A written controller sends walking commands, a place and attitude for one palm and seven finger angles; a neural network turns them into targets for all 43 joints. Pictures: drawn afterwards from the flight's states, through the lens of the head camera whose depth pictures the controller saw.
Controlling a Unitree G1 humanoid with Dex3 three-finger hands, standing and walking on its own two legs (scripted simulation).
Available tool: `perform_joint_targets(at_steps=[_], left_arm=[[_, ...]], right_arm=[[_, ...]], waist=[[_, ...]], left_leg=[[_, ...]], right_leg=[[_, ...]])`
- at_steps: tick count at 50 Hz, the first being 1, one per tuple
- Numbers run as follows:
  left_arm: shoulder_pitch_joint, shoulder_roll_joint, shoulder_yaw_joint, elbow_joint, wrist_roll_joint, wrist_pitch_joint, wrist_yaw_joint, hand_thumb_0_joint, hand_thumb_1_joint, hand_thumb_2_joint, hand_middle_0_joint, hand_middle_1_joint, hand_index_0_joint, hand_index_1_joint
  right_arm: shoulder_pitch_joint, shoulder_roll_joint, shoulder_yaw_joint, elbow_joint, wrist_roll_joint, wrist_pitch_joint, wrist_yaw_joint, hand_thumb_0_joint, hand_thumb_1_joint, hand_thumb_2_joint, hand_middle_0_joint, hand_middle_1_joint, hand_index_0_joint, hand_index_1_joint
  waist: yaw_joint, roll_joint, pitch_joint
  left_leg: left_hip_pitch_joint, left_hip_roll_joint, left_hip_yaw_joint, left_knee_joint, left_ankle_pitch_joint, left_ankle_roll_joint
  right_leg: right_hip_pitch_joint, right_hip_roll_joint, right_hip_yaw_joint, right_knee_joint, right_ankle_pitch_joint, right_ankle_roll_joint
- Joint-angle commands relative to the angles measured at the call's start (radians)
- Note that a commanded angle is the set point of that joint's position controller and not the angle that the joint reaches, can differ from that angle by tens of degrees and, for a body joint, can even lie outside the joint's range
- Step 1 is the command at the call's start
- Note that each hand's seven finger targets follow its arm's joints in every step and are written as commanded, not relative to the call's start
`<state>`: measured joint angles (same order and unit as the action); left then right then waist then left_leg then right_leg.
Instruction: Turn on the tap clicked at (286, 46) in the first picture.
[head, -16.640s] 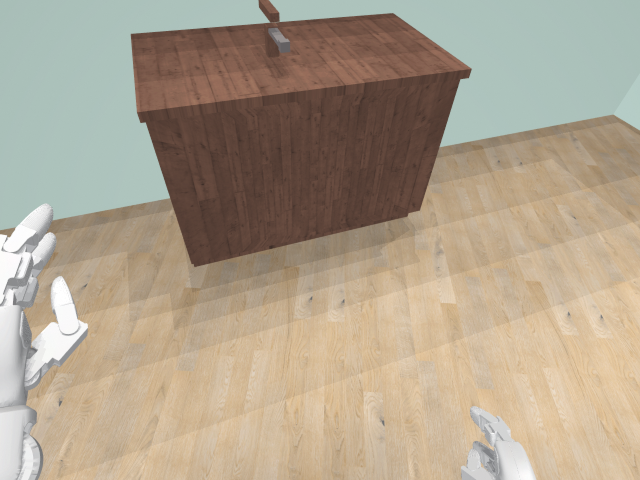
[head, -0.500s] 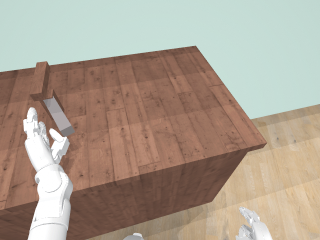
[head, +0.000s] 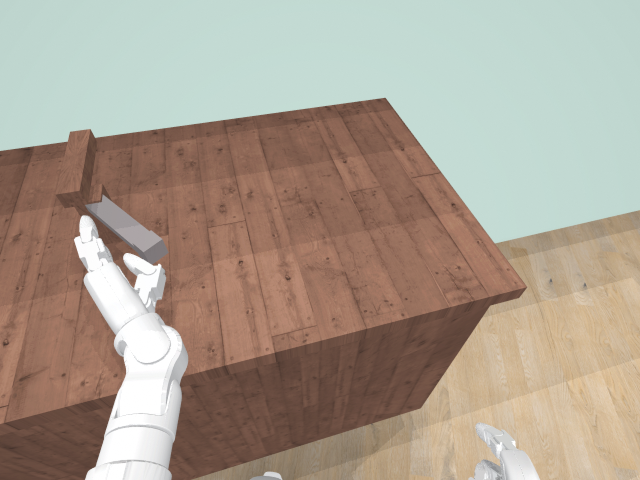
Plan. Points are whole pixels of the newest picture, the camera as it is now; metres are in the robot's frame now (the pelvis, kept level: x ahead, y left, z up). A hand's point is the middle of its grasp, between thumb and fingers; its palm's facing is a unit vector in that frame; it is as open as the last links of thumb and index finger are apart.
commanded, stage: push the lever round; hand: left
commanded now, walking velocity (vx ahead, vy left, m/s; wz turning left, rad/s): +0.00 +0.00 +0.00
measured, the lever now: (150, 247) +0.38 +0.25 +0.08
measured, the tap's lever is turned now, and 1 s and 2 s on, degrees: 35 62 77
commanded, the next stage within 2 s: lift the hand up off the lever in 1.38 s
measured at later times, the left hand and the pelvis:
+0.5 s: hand (192, 253) +0.37 +0.20 +0.08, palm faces +0.77 -0.64 -0.06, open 7.6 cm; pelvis -0.01 -0.01 +0.00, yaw +0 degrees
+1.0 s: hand (207, 235) +0.41 +0.18 +0.07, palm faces +0.82 -0.57 -0.09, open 7.6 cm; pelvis +0.00 -0.02 +0.00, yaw +0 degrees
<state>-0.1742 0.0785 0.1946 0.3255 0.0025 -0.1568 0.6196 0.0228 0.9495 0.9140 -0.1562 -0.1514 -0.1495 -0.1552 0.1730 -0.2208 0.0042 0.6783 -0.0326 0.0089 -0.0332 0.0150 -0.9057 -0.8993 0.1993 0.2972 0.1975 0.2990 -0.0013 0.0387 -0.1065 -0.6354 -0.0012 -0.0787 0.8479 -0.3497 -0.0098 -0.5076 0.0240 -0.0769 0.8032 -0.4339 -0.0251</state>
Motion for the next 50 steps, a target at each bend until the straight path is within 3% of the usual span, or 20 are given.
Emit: perform_joint_targets(at_steps=[1, 3, 4, 15, 18, 19, 23, 26, 28, 30, 33, 34, 38, 40, 43, 44, 45, 47, 48, 50], left_arm=[[-0.342, 0.087, -0.025, -0.201, 0.037, -0.058, 0.025, 0.0, 0.9, 0.9, -0.15, -0.15, -0.15, -0.15], [-0.331, 0.116, 0.012, -0.192, 0.046, -0.056, 0.043, 0.0, 0.9, 0.9, -0.15, -0.15, -0.15, -0.15], [-0.353, 0.068, -0.037, -0.197, 0.047, -0.054, 0.044, 0.0, 0.9, 0.9, -0.15, -0.15, -0.15, -0.15], [-0.477, 0.021, -0.052, -0.11, 0.076, -0.042, 0.12, 0.0, 0.9, 0.9, -0.15, -0.15, -0.15, -0.15], [-0.488, 0.084, 0.024, -0.044, 0.084, -0.031, 0.145, 0.0, 0.9, 0.9, -0.15, -0.15, -0.15, -0.15], [-0.532, 0.036, -0.023, -0.045, 0.081, -0.03, 0.146, 0.0, 0.9, 0.9, -0.15, -0.15, -0.15, -0.15], [-0.603, 0.086, 0.04, 0.021, 0.094, -0.032, 0.177, 0.0, 0.9, 0.9, -0.15, -0.15, -0.15, -0.15], [-0.623, 0.046, 0.014, 0.039, 0.1, -0.032, 0.191, 0.0, 0.9, 0.9, -0.15, -0.15, -0.15, -0.15], [-0.595, 0.083, 0.063, 0.074, 0.108, -0.025, 0.205, 0.0, 0.9, 0.9, -0.15, -0.15, -0.15, -0.15], [-0.641, 0.037, 0.023, 0.061, 0.107, -0.026, 0.21, 0.0, 0.9, 0.9, -0.15, -0.15, -0.15, -0.15], [-0.623, 0.096, 0.092, 0.095, 0.11, -0.018, 0.225, 0.0, 0.9, 0.9, -0.15, -0.15, -0.15, -0.15], [-0.652, 0.048, 0.044, 0.07, 0.11, -0.02, 0.223, 0.0, 0.9, 0.9, -0.15, -0.15, -0.15, -0.15], [-0.688, 0.079, 0.085, 0.13, 0.124, -0.013, 0.243, 0.0, 0.9, 0.9, -0.15, -0.15, -0.15, -0.15], [-0.729, 0.039, 0.047, 0.115, 0.124, -0.016, 0.246, 0.0, 0.9, 0.9, -0.15, -0.15, -0.15, -0.15], [-0.738, 0.087, 0.104, 0.137, 0.134, -0.014, 0.263, 0.0, 0.9, 0.9, -0.15, -0.15, -0.15, -0.15], [-0.742, 0.042, 0.064, 0.145, 0.132, -0.009, 0.262, 0.0, 0.9, 0.9, -0.15, -0.15, -0.15, -0.15], [-0.754, 0.055, 0.077, 0.148, 0.138, -0.012, 0.266, 0.0, 0.9, 0.9, -0.15, -0.15, -0.15, -0.15], [-0.741, 0.052, 0.078, 0.141, 0.139, -0.01, 0.266, 0.0, 0.9, 0.9, -0.15, -0.15, -0.15, -0.15], [-0.71, 0.095, 0.125, 0.163, 0.143, -0.006, 0.269, 0.0, 0.9, 0.9, -0.15, -0.15, -0.15, -0.15], [-0.754, 0.055, 0.081, 0.147, 0.145, -0.009, 0.265, 0.0, 0.9, 0.9, -0.15, -0.15, -0.15, -0.15]], right_arm=[[-0.094, -0.123, -0.05, -0.129, -0.006, -0.043, -0.013, 0.0, -0.9, -0.9, 0.2, 0.3, 0.2, 0.3], [-0.094, -0.123, -0.056, -0.122, -0.009, -0.038, -0.015, 0.0, -0.9, -0.9, 0.2, 0.3, 0.2, 0.3], [-0.103, -0.118, -0.053, -0.129, -0.008, -0.037, -0.011, 0.0, -0.9, -0.9, 0.2, 0.3, 0.2, 0.3], [-0.112, -0.107, -0.06, -0.099, -0.019, -0.039, 0.001, 0.0, -0.9, -0.9, 0.2, 0.3, 0.2, 0.3], [-0.108, -0.109, -0.063, -0.08, -0.021, -0.03, -0.002, 0.0, -0.9, -0.9, 0.2, 0.3, 0.2, 0.3], [-0.115, -0.104, -0.058, -0.088, -0.02, -0.028, 0.002, 0.0, -0.9, -0.9, 0.2, 0.3, 0.2, 0.3], [-0.102, -0.105, -0.062, -0.062, -0.025, -0.028, 0.0, 0.0, -0.9, -0.9, 0.2, 0.3, 0.2, 0.3], [-0.094, -0.1, -0.063, -0.07, -0.033, -0.026, 0.012, 0.0, -0.9, -0.9, 0.2, 0.3, 0.2, 0.3], [-0.085, -0.105, -0.071, -0.061, -0.034, -0.02, 0.015, 0.0, -0.9, -0.9, 0.2, 0.3, 0.2, 0.3], [-0.079, -0.1, -0.069, -0.068, -0.035, -0.019, 0.025, 0.0, -0.9, -0.9, 0.2, 0.3, 0.2, 0.3], [-0.07, -0.109, -0.075, -0.061, -0.037, -0.013, 0.025, 0.0, -0.9, -0.9, 0.2, 0.3, 0.2, 0.3], [-0.07, -0.104, -0.073, -0.071, -0.037, -0.013, 0.03, 0.0, -0.9, -0.9, 0.2, 0.3, 0.2, 0.3], [-0.059, -0.108, -0.078, -0.044, -0.041, -0.016, 0.033, 0.0, -0.9, -0.9, 0.2, 0.3, 0.2, 0.3], [-0.057, -0.101, -0.076, -0.048, -0.042, -0.018, 0.039, 0.0, -0.9, -0.9, 0.2, 0.3, 0.2, 0.3], [-0.047, -0.105, -0.082, -0.032, -0.045, -0.016, 0.039, 0.0, -0.9, -0.9, 0.2, 0.3, 0.2, 0.3], [-0.044, -0.101, -0.078, -0.04, -0.047, -0.018, 0.044, 0.0, -0.9, -0.9, 0.2, 0.3, 0.2, 0.3], [-0.037, -0.101, -0.081, -0.036, -0.048, -0.018, 0.045, 0.0, -0.9, -0.9, 0.2, 0.3, 0.2, 0.3], [-0.03, -0.1, -0.081, -0.042, -0.052, -0.018, 0.049, 0.0, -0.9, -0.9, 0.2, 0.3, 0.2, 0.3], [-0.025, -0.107, -0.087, -0.034, -0.051, -0.014, 0.046, 0.0, -0.9, -0.9, 0.2, 0.3, 0.2, 0.3], [-0.023, -0.1, -0.083, -0.039, -0.05, -0.012, 0.051, 0.0, -0.9, -0.9, 0.2, 0.3, 0.2, 0.3]], waist=[[-0.019, -0.005, -0.249], [-0.009, -0.009, -0.268], [-0.02, -0.003, -0.265], [-0.029, -0.026, -0.268], [-0.022, -0.04, -0.267], [-0.036, -0.043, -0.262], [-0.034, -0.03, -0.273], [-0.038, -0.02, -0.305], [-0.027, -0.027, -0.314], [-0.041, -0.035, -0.32], [-0.029, -0.062, -0.324], [-0.039, -0.046, -0.332], [-0.041, -0.053, -0.3], [-0.053, -0.037, -0.321], [-0.044, -0.023, -0.336], [-0.052, -0.031, -0.338], [-0.056, -0.047, -0.348], [-0.048, -0.043, -0.369], [-0.037, -0.037, -0.363], [-0.056, -0.043, -0.357]], left_leg=[[0.219, 0.007, -0.007, -0.103, 0.188, 0.022], [0.222, 0.009, -0.01, -0.102, 0.209, 0.019], [0.225, 0.008, -0.005, -0.1, 0.205, 0.021], [0.201, 0.006, 0.001, -0.09, 0.178, 0.023], [0.179, 0.007, 0.001, -0.09, 0.165, 0.022], [0.177, 0.004, 0.006, -0.09, 0.154, 0.024], [0.161, 0.004, 0.006, -0.087, 0.13, 0.024], [0.167, 0.002, 0.02, -0.068, 0.17, 0.027], [0.154, 0.005, 0.014, -0.066, 0.187, 0.024], [0.165, 0.006, 0.019, -0.057, 0.206, 0.026], [0.141, 0.007, 0.022, -0.058, 0.208, 0.028], [0.149, 0.004, 0.026, -0.057, 0.214, 0.028], [0.134, 0.007, 0.021, -0.059, 0.187, 0.029], [0.148, 0.005, 0.03, -0.051, 0.196, 0.031], [0.143, 0.008, 0.025, -0.051, 0.204, 0.028], [0.145, 0.005, 0.029, -0.05, 0.21, 0.03], [0.147, 0.009, 0.03, -0.046, 0.216, 0.029], [0.147, 0.005, 0.037, -0.039, 0.242, 0.031], [0.14, 0.008, 0.031, -0.042, 0.245, 0.028], [0.15, 0.01, 0.035, -0.039, 0.249, 0.03]], right_leg=[[0.021, -0.016, 0.021, -0.131, 0.236, -0.015], [0.032, -0.016, 0.021, -0.127, 0.248, -0.016], [0.024, -0.018, 0.02, -0.126, 0.248, -0.014], [0.007, -0.023, 0.02, -0.132, 0.223, -0.014], [0.011, -0.023, 0.025, -0.14, 0.211, -0.013], [0.005, -0.026, 0.024, -0.142, 0.204, -0.01], [-0.005, -0.026, 0.03, -0.144, 0.181, -0.011], [0.002, -0.027, 0.029, -0.137, 0.227, -0.009], [0.009, -0.025, 0.029, -0.13, 0.242, -0.011], [0.004, -0.027, 0.025, -0.126, 0.269, -0.009], [0.027, -0.029, 0.034, -0.134, 0.285, -0.006], [0.025, -0.03, 0.03, -0.127, 0.292, -0.005], [-0.004, -0.027, 0.027, -0.135, 0.254, -0.006], [-0.005, -0.029, 0.029, -0.134, 0.269, -0.003], [-0.002, -0.028, 0.029, -0.128, 0.276, -0.006], [-0.003, -0.028, 0.027, -0.125, 0.284, -0.004], [-0.002, -0.029, 0.024, -0.124, 0.29, -0.003], [0.017, -0.029, 0.028, -0.118, 0.334, -0.002], [0.017, -0.028, 0.028, -0.116, 0.333, -0.005], [0.008, -0.03, 0.026, -0.116, 0.341, -0.002]])
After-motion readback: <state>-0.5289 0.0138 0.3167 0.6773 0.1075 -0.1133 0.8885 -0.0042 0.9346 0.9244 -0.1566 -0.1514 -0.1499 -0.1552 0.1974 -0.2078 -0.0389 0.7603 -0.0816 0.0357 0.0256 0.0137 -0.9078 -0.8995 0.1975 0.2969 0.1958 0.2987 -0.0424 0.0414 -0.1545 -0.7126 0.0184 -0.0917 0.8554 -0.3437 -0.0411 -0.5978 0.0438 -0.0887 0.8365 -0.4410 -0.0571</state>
